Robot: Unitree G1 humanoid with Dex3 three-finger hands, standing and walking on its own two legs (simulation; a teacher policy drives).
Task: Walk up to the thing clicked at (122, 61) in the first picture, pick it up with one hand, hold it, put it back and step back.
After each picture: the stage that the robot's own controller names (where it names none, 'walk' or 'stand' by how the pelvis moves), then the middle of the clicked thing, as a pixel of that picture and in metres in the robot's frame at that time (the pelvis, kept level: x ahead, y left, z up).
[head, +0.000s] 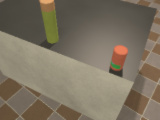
stand; (118, 58) +0.56 -0.17 -0.07
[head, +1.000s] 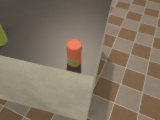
walk; (74, 53) +0.53 +0.07 -0.04
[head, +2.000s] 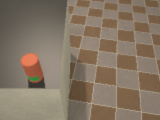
stand; (32, 68) +0.44 +0.22 -0.04
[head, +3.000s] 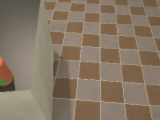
stand; (0, 71) +0.42 +0.34 -0.04
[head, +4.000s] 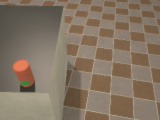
stand; (24, 73) +0.46 +0.28 -0.07
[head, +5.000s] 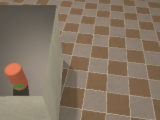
stand; (17, 77) +0.44 +0.30 -0.07
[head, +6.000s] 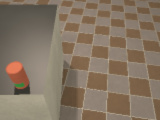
stand; (18, 75) +0.45 +0.29 -0.07
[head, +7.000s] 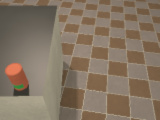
stand; (17, 77) +0.44 +0.29 -0.07
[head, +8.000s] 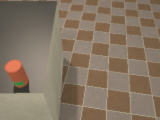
rise first; (17, 74) +0.45 +0.29 -0.07
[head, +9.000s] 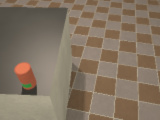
rise first; (26, 76) +0.45 +0.28 -0.07
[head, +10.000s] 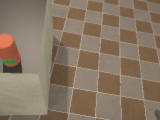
go down; (8, 50) +0.48 +0.26 -0.02
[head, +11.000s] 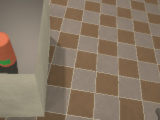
go down; (2, 50) +0.47 +0.26 +0.00
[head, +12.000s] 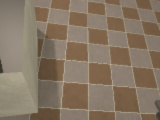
close in; out of the picture +0.46 +0.28 +0.02
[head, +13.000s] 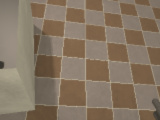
close; out of the picture +0.48 +0.28 +0.04
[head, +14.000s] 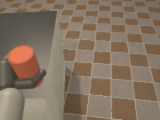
lift; (27, 68) +0.33 +0.16 +0.16
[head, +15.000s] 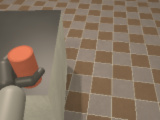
hold; (26, 67) +0.33 +0.18 +0.15
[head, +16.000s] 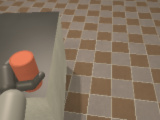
hold; (27, 72) +0.34 +0.18 +0.13
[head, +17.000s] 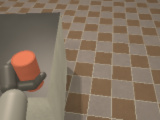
hold; (28, 72) +0.34 +0.17 +0.13
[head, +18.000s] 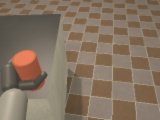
hold; (29, 71) +0.34 +0.17 +0.13
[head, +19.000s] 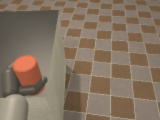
lower; (30, 76) +0.33 +0.17 +0.11
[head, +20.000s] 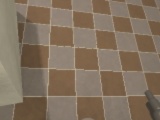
lower; out of the picture +0.52 +0.31 +0.05
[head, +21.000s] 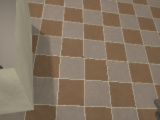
lower; out of the picture +0.47 +0.27 +0.03
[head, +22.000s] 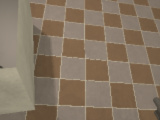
lower; out of the picture +0.46 +0.27 +0.03
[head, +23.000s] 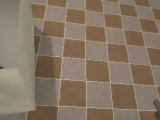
lower; out of the picture +0.46 +0.28 +0.03
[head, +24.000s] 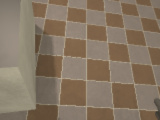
open; out of the picture +0.46 +0.28 +0.03
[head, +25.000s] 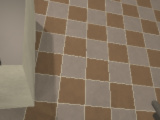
sink last; out of the picture +0.46 +0.27 +0.02
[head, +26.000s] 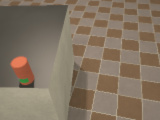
sink last; (23, 71) +0.46 +0.29 -0.02
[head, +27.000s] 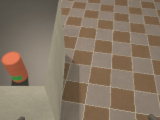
stand; (15, 67) +0.44 +0.28 -0.01
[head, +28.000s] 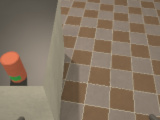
stand; (14, 67) +0.44 +0.28 +0.00
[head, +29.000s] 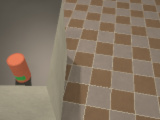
stand; (19, 68) +0.45 +0.27 -0.03
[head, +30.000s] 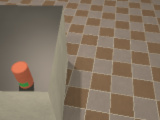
stand; (23, 75) +0.46 +0.28 -0.07
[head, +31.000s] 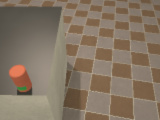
stand; (21, 78) +0.44 +0.28 -0.07
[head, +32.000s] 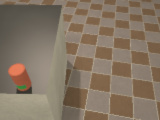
stand; (20, 77) +0.44 +0.28 -0.07
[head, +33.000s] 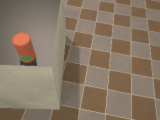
walk; (24, 48) +0.50 +0.24 -0.04
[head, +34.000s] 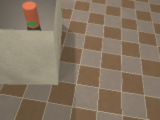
walk; (31, 15) +0.73 +0.28 -0.06
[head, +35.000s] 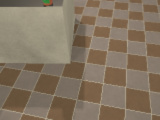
stand; out of the picture +1.07 +0.29 -0.05
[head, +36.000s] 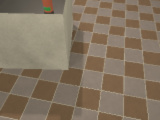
stand; (47, 2) +1.06 +0.26 -0.07
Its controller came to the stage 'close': yes
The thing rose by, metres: 0.23
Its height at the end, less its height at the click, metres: +0.00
